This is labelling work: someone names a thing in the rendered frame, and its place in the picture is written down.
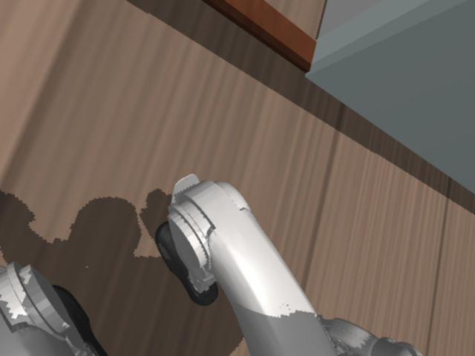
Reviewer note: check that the left robot foot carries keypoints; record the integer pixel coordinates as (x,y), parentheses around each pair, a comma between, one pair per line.
(80,320)

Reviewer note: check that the right robot hand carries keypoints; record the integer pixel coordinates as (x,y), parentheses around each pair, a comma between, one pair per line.
(348,338)

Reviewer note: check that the right robot arm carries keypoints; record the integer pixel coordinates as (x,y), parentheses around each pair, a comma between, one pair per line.
(388,347)

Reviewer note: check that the right robot foot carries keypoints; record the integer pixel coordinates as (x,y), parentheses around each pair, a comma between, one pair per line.
(167,250)

